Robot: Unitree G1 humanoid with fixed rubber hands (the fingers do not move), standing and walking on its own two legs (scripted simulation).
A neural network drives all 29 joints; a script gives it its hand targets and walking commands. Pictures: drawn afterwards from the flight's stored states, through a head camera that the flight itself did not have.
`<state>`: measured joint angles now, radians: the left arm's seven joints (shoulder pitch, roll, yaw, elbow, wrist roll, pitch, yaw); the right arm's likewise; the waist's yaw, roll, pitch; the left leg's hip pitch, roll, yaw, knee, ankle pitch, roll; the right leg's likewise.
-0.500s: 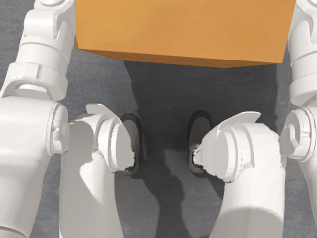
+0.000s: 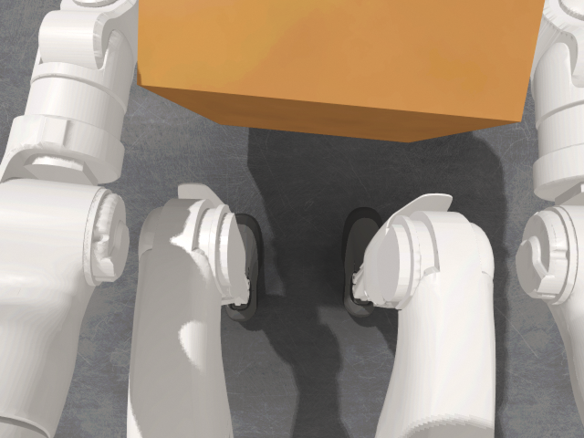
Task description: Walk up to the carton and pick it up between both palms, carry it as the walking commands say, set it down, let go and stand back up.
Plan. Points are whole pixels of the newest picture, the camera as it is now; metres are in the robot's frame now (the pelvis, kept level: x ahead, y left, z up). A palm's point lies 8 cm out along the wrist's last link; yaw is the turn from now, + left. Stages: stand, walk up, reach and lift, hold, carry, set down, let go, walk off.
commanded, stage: reach and lift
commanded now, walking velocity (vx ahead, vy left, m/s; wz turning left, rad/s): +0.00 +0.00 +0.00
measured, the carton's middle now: (330, 12) +0.55 -0.02 -0.18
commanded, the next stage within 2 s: none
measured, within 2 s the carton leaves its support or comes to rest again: neither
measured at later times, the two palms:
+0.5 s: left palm out of the picture +0.54 +0.17 -0.03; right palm out of the picture +0.53 -0.22 -0.03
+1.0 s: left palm out of the picture +0.52 +0.16 +0.04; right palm out of the picture +0.52 -0.23 +0.04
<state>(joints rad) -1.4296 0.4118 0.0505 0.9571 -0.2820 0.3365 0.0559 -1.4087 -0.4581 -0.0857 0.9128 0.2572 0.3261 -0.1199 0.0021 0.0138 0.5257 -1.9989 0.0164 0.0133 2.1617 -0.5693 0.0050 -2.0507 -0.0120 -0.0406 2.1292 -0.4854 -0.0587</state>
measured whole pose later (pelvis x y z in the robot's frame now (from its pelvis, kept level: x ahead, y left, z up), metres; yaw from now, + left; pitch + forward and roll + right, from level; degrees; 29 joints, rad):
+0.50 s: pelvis -0.02 +0.00 +0.04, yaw +0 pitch +19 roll +2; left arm -1.42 0.38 0.15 0.89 -0.19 0.44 0.04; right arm -1.38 -0.46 -0.11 0.84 0.21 0.41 -0.11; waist 0.00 0.00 0.53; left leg -1.83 0.01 0.01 2.01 -0.52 0.00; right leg -1.88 0.00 -0.03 1.98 -0.44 -0.06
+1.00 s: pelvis -0.03 -0.01 +0.10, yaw -1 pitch +17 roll +3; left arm -1.37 0.37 0.22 0.85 -0.13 0.47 -0.01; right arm -1.37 -0.43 -0.13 0.82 0.18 0.45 -0.11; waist 0.00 -0.01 0.52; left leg -1.63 -0.01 0.01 1.81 -0.49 0.00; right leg -1.69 0.03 -0.01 1.79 -0.40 -0.06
